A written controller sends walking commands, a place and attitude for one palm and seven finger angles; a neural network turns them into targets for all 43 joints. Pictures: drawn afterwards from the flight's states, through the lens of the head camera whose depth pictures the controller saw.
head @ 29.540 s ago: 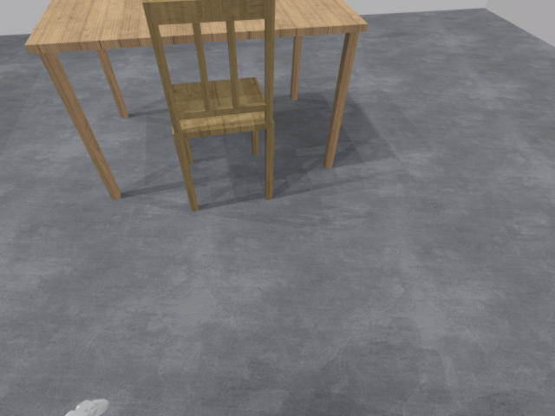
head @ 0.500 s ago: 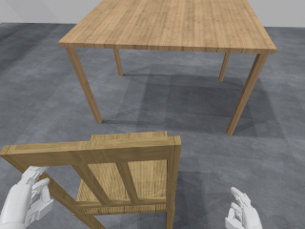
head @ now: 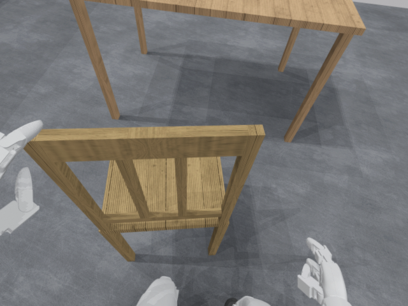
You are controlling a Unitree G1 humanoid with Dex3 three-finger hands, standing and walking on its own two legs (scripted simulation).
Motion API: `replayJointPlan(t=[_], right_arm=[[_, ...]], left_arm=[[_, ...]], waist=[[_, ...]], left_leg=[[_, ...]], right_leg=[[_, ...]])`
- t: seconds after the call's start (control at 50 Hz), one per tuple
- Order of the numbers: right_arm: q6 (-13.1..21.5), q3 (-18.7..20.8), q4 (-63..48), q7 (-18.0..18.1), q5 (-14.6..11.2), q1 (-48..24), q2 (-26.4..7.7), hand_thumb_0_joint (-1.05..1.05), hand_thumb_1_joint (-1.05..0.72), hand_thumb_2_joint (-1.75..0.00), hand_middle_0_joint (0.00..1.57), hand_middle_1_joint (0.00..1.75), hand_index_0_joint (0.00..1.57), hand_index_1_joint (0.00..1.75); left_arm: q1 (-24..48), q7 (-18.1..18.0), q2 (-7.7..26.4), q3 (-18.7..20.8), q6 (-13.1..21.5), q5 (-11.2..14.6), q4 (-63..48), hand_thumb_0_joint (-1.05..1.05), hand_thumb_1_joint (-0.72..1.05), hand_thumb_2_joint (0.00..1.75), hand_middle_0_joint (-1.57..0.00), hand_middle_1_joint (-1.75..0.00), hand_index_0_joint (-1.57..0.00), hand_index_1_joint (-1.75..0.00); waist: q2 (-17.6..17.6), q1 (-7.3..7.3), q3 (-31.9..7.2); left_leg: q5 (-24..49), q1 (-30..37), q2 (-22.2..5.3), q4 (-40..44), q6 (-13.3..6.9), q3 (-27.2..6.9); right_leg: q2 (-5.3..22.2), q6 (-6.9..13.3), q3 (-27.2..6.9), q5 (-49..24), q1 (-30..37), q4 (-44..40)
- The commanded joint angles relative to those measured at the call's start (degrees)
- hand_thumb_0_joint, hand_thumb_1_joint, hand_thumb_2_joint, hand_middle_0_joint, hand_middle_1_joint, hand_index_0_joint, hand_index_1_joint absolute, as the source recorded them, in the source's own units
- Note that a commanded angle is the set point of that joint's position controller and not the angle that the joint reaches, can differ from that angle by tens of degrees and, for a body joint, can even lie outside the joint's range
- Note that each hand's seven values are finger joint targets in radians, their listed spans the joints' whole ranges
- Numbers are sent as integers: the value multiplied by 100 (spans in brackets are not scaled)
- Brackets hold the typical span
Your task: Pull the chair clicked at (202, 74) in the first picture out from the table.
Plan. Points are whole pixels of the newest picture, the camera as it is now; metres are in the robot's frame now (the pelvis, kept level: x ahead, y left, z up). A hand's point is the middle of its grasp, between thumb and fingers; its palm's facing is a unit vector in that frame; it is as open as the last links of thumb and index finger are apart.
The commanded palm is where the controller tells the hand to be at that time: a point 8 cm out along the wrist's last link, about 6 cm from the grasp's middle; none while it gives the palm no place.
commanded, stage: step back with the hand held close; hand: left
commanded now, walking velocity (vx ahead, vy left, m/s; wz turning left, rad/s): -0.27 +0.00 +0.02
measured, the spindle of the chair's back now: (136, 191) +0.33 +0.20 -0.07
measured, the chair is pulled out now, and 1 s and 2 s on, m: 0.62 0.62 0.62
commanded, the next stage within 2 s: stop stepping back and stand still in 0.34 s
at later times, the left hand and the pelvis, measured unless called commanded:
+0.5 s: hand out of the picture +0.09 +0.31 +0.20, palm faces +0.45 -0.72 -0.53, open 7.4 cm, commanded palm +0.03 +0.34 +0.19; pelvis -0.11 +0.04 -0.01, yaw -1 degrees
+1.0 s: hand out of the picture -0.03 +0.32 +0.19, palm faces +0.44 -0.71 -0.55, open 7.4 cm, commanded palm -0.08 +0.35 +0.19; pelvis -0.21 +0.05 +0.00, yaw +1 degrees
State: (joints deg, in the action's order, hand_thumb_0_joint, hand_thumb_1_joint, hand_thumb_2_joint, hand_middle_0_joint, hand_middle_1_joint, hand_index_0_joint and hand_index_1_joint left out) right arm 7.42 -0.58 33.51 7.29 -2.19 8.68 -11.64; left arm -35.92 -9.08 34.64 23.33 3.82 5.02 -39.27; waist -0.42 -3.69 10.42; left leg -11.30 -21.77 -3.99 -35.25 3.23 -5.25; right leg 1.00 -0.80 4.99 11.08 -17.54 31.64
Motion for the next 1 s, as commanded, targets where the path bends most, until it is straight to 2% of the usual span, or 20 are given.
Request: replayJointPlan(t=[0.0, 0.06, 0.12, 0.16, 0.22, 0.24, 0.32, 0.44, 0.48, 0.5, 0.54, 0.58, 0.62, 0.64, 0.68, 0.72, 0.82, 0.88, 0.94, 0.98], right_arm=[[303, 363, -543, -45, 123, -163, -773, 0, -90, -90, 20, 30, 20, 30], [98, 343, -369, -215, 111, -190, -746, 0, -90, -90, 20, 30, 20, 30], [-36, 322, -516, -205, 6, -278, -739, 0, -90, -90, 20, 30, 20, 30], [-62, 231, -690, -165, 18, -284, -773, 0, -90, -90, 20, 30, 20, 30], [79, 305, -1005, -107, 94, -511, -896, 0, -90, -90, 20, 30, 20, 30], [116, 365, -1010, -107, 133, -532, -781, 0, -90, -90, 20, 30, 20, 30], [428, 501, -687, -388, 185, -266, -794, 0, -90, -90, 20, 30, 20, 30], [446, 439, -156, -340, 281, 18, -642, 0, -90, -90, 20, 30, 20, 30], [407, 460, -210, -314, 165, 48, -650, 0, -90, -90, 20, 30, 20, 30], [338, 595, -343, -325, 25, 35, -868, 0, -90, -90, 20, 30, 20, 30], [188, 395, -508, -397, -23, -295, -594, 0, -90, -90, 20, 30, 20, 30], [145, 196, -509, -333, 98, -430, -576, 0, -90, -90, 20, 30, 20, 30], [259, 250, -494, -261, 120, -379, -587, 0, -90, -90, 20, 30, 20, 30], [336, 313, -564, -251, 105, -333, -656, 0, -90, -90, 20, 30, 20, 30], [343, 456, -691, -384, 117, -178, -811, 0, -90, -90, 20, 30, 20, 30], [316, 369, -629, -441, 259, -286, -602, 0, -90, -90, 20, 30, 20, 30], [95, 402, -673, -442, 87, -135, -711, 0, -90, -90, 20, 30, 20, 30], [-27, 460, -736, -389, 38, -43, -739, 0, -90, -90, 20, 30, 20, 30], [-35, 441, -571, -378, 80, 165, -732, 0, -90, -90, 20, 30, 20, 30], [0, 319, -481, -374, 143, -1, -645, 0, -90, -90, 20, 30, 20, 30]], left_arm=[[315, -346, 274, 1328, 865, -217, 100, 0, 90, 90, -20, -30, -20, -30], [422, -263, -405, 627, 678, -284, 1227, 0, 90, 90, -20, -30, -20, -30], [1171, -229, -308, 383, 532, -304, 1132, 0, 90, 90, -20, -30, -20, -30], [1334, -215, -234, 319, 529, -296, 534, 0, 90, 90, -20, -30, -20, -30], [1690, -208, 242, 799, 691, -372, -998, 0, 90, 90, -20, -30, -20, -30], [1743, -222, 706, 1144, 833, -408, -1317, 0, 90, 90, -20, -30, -20, -30], [279, -217, 368, 1402, 1175, -199, -1400, 0, 90, 90, -20, -30, -20, -30], [468, -54, 126, 1275, 1231, -15, 106, 0, 90, 90, -20, -30, -20, -30], [902, 24, 244, 1030, 1239, -114, 297, 0, 90, 90, -20, -30, -20, -30], [746, 136, -75, 521, 1022, -140, 560, 0, 90, 90, -20, -30, -20, -30], [929, 123, -329, 554, 802, -145, 749, 0, 90, 90, -20, -30, -20, -30], [1269, 1, 5, 745, 910, -256, 480, 0, 90, 90, -20, -30, -20, -30], [1444, -109, -59, 747, 1050, -271, 161, 0, 90, 90, -20, -30, -20, -30], [1270, -142, 12, 800, 1105, -251, -79, 0, 90, 90, -20, -30, -20, -30], [1269, -149, 192, 865, 1176, -278, -827, 0, 90, 90, -20, -30, -20, -30], [616, -88, 310, 1055, 1069, -302, -752, 0, 90, 90, -20, -30, -20, -30], [-76, -28, 68, 1195, 1053, -234, -47, 0, 90, 90, -20, -30, -20, -30], [164, -14, -97, 1023, 990, -278, 303, 0, 90, 90, -20, -30, -20, -30], [866, -14, 18, 930, 1049, -289, 327, 0, 90, 90, -20, -30, -20, -30], [1374, -64, -48, 734, 978, -316, 461, 0, 90, 90, -20, -30, -20, -30]], waist=[[92, 301, -1454], [-421, 414, -1177], [-1076, 440, -747], [-481, 457, -723], [1966, 371, -1064], [2286, 342, -1149], [2106, 202, -1813], [1659, 297, -1929], [-236, 404, -1761], [-2317, 369, -1336], [-1455, 527, -838], [-677, 592, -918], [-346, 566, -1365], [174, 501, -1541], [1010, 393, -1835], [1898, 421, -1535], [1546, 460, -1178], [589, 431, -1086], [-1257, 521, -1096], [-1018, 637, -1029]], left_leg=[[-1867, 343, 120, -85, -178, 282], [-1431, 708, 185, -824, -215, 384], [-1876, 321, 121, -513, -287, 237], [-2298, -96, 13, 248, -392, -100], [-4414, -2455, -1201, 2883, -957, -1976], [-3879, -2433, -1316, 2968, -1100, -2081], [-2498, -552, -823, 2204, -868, -892], [-1563, 518, -641, 1507, -341, -462], [-1258, 1442, 333, -1566, -79, 704], [-1208, 667, 728, -3406, -89, 248], [-1351, -222, 365, -3672, -277, -60], [-1370, -464, 146, -1429, -394, 249], [-202, 460, 526, 1057, -505, 742], [1057, 1147, 309, 1723, -601, 606], [3763, 2600, -783, 1153, -896, -458], [2173, 1280, -1013, 1711, -928, -1512], [-3113, -1194, -487, 1964, -739, -472], [-3097, -1389, 52, 735, -590, 192], [-1538, -426, 581, -2586, -388, 710], [-1536, 191, 128, -2228, -526, 419]], right_leg=[[860, 347, -1226, 2035, -592, -1340], [1163, 527, -1132, 2118, -1561, -1508], [964, 346, -776, 3090, -1963, -1403], [689, 201, -504, 3180, -1683, -850], [-307, -149, -184, 1856, 788, 2642], [-296, -147, -410, 1673, 870, 3521], [-275, 96, -152, 1873, -14, 3012], [-135, 427, -308, 1276, 871, -1323], [831, 704, -699, -166, -272, -2357], [1643, 1285, -2154, 494, -1102, -2169], [1658, 1203, -1567, -584, -834, -1494], [1421, 807, -860, -1762, 433, -729], [871, 504, -658, -2776, 1150, 250], [643, 308, -640, -2737, 1165, 720], [214, 86, -495, 417, -326, 1153], [132, 22, -472, 1779, -71, 1172], [-186, 140, 76, 1247, 1572, -104], [-49, 453, -282, 1927, 1028, -458], [1588, 1362, -2815, 3224, -745, -2025], [1788, 1179, -2290, 3307, -1458, -1925]])
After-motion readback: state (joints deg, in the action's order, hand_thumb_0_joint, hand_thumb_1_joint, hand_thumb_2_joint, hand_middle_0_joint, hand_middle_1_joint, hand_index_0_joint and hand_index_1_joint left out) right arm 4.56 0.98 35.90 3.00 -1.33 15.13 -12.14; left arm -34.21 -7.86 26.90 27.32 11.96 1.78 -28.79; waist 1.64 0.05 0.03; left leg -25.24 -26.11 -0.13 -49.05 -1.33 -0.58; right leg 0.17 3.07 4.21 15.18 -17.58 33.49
